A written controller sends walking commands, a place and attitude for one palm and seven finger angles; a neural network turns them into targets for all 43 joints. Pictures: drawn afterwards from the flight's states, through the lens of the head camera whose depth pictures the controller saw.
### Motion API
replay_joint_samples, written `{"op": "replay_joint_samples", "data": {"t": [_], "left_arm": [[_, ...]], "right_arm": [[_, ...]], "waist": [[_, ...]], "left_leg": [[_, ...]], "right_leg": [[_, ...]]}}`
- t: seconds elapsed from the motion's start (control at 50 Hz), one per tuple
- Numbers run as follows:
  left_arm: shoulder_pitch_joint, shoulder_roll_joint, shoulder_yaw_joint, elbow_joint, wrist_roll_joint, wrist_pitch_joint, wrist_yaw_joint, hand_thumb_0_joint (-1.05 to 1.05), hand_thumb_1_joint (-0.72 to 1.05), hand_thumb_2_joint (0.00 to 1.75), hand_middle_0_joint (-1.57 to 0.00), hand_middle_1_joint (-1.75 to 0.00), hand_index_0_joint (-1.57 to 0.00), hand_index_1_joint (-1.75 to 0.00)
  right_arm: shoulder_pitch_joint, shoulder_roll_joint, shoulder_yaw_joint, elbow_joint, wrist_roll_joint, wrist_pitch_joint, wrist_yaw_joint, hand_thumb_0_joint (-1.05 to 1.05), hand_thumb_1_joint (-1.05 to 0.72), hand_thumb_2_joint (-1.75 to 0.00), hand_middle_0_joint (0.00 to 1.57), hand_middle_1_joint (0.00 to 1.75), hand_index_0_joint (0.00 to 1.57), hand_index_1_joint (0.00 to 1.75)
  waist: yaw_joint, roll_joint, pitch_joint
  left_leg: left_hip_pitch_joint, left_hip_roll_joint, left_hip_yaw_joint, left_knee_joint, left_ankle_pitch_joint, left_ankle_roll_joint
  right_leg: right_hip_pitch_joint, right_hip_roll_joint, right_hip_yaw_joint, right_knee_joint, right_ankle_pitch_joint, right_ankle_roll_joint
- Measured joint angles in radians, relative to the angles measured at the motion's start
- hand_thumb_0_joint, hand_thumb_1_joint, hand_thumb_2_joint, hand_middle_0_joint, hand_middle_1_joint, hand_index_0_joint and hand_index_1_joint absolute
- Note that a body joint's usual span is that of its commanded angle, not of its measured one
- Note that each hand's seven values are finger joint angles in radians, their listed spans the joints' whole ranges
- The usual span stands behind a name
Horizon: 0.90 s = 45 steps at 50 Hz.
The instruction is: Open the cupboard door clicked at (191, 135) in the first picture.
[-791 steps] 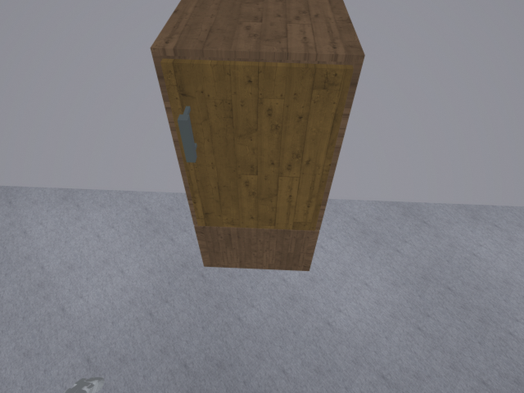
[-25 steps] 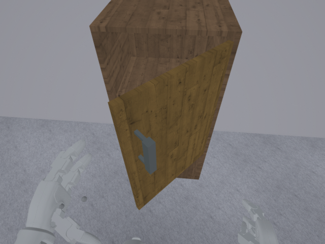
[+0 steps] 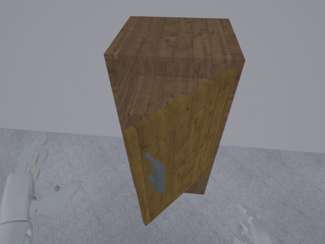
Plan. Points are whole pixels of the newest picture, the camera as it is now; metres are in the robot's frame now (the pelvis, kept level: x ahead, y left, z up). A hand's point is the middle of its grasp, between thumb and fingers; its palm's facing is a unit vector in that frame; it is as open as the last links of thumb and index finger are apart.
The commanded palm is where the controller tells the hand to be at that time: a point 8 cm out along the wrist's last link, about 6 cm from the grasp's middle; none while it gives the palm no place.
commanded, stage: draw the hand back to the body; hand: left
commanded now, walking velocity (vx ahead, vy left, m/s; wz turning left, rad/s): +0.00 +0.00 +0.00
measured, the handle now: (154, 173) +0.31 +0.07 -0.01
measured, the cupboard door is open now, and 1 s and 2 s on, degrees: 47 47 47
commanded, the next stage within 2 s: step back with the hand held close in 0.60 s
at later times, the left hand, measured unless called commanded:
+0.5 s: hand (49, 174) +0.19 +0.24 +0.15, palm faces +0.44 -0.81 -0.38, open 7.5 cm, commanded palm +0.15 +0.28 +0.18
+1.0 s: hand (50, 175) +0.19 +0.23 +0.16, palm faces +0.32 -0.80 -0.50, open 7.4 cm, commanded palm +0.13 +0.28 +0.18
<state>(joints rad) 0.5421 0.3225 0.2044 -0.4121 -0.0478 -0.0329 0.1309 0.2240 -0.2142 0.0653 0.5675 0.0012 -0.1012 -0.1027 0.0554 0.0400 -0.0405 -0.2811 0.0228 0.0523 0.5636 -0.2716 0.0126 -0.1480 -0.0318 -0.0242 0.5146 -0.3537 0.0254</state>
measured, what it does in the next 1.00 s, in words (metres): stands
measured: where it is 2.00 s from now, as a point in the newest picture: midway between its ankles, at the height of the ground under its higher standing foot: outside the picture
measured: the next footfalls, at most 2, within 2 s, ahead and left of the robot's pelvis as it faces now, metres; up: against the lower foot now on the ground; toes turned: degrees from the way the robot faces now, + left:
right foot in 1.92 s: -0.27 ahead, -0.08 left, +0.00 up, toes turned -6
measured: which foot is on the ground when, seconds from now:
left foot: down 0.00-1.00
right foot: down 0.00-1.00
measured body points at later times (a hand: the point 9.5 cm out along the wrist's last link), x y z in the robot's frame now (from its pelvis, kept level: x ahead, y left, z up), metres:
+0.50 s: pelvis +0.00 -0.02 +0.01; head -0.01 -0.04 +0.46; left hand +0.17 +0.28 +0.18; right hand +0.19 -0.24 -0.08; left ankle +0.02 +0.11 -0.73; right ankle -0.05 -0.14 -0.73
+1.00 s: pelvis -0.02 -0.02 +0.01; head +0.00 -0.03 +0.46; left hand +0.17 +0.27 +0.19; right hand +0.17 -0.27 -0.07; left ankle +0.02 +0.11 -0.73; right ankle -0.05 -0.14 -0.73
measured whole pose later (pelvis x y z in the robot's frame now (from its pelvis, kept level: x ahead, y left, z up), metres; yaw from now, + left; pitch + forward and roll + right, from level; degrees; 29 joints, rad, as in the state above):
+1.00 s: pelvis -0.02 -0.02 +0.01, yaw -2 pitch +0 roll -1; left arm 0.55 0.40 0.38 -0.43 -0.07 -0.13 0.10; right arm 0.14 -0.24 -0.02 0.56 0.01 0.02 -0.09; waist 0.01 0.05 0.03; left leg -0.25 0.07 0.08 0.43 -0.18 -0.01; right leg -0.14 0.02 0.00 0.39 -0.25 0.00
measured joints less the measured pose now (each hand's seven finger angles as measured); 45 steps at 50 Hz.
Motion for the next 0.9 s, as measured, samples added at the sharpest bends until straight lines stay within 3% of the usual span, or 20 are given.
{"op": "replay_joint_samples", "data": {"t": [0.26, 0.38, 0.74, 0.9], "left_arm": [[-0.069, 0.032, 0.132, -0.001, -0.017, -0.016, -0.002, 0.01, 0.67, 0.8, -0.2, -0.3, -0.2, -0.3], [-0.082, 0.012, 0.136, 0.027, -0.025, -0.025, -0.01, 0.01, 0.81, 0.87, -0.2, -0.3, -0.2, -0.3], [-0.082, 0.014, 0.125, 0.042, -0.03, -0.043, -0.025, 0.01, 0.89, 0.9, -0.21, -0.3, -0.21, -0.3], [-0.037, 0.053, 0.177, -0.003, -0.015, -0.104, -0.03, 0.01, 0.89, 0.9, -0.21, -0.3, -0.21, -0.3]], "right_arm": [[-0.029, -0.006, -0.026, 0.04, -0.006, 0.013, 0.013, 0.01, -0.9, -0.9, 0.2, 0.3, 0.2, 0.3], [-0.033, -0.012, -0.038, 0.049, -0.005, 0.025, 0.018, 0.01, -0.9, -0.9, 0.2, 0.3, 0.2, 0.3], [-0.035, -0.012, -0.054, 0.073, -0.006, 0.009, 0.008, 0.01, -0.9, -0.9, 0.2, 0.3, 0.2, 0.3], [-0.075, -0.026, -0.065, 0.023, -0.002, 0.081, 0.018, 0.01, -0.9, -0.9, 0.2, 0.3, 0.2, 0.3]], "waist": [[0.017, 0.005, 0.031], [0.015, 0.011, 0.041], [0.015, 0.018, 0.059], [-0.026, 0.024, 0.055]], "left_leg": [[0.097, 0.006, 0.007, -0.104, 0.041, -0.011], [0.116, 0.012, 0.006, -0.129, 0.054, -0.019], [0.145, 0.037, -0.004, -0.157, 0.073, -0.043], [0.06, 0.051, 0.001, -0.129, 0.079, -0.04]], "right_leg": [[0.091, 0.009, 0.005, -0.102, 0.043, -0.009], [0.106, 0.016, 0.004, -0.119, 0.052, -0.017], [0.134, 0.044, -0.003, -0.145, 0.067, -0.042], [0.057, 0.055, 0.004, -0.142, 0.091, -0.036]]}}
